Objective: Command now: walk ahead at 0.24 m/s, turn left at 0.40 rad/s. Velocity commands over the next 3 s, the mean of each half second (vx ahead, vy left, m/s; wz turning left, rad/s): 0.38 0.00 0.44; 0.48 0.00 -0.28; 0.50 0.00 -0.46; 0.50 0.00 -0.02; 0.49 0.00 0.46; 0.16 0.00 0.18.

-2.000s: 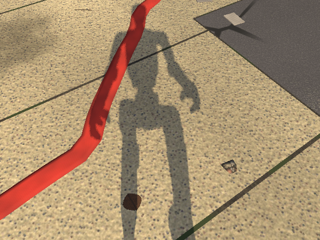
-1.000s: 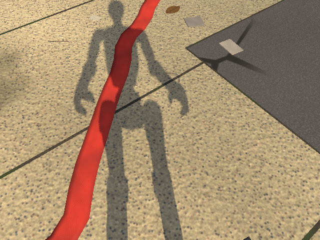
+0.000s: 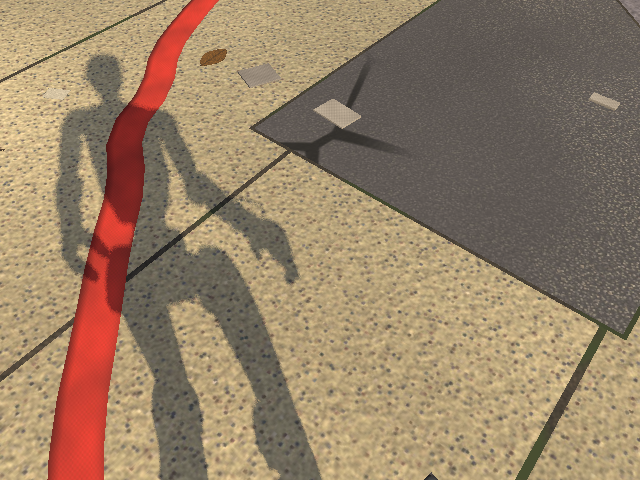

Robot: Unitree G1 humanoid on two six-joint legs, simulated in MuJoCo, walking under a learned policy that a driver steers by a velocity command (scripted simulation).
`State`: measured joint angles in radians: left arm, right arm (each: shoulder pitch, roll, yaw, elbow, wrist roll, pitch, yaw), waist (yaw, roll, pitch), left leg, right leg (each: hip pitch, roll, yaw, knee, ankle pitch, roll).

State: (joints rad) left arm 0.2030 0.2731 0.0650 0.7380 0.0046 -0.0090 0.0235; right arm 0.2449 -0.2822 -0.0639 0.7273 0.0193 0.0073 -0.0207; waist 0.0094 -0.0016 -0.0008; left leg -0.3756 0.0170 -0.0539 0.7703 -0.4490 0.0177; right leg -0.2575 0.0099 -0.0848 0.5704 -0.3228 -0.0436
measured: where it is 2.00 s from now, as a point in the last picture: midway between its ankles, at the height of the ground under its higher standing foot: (267, 273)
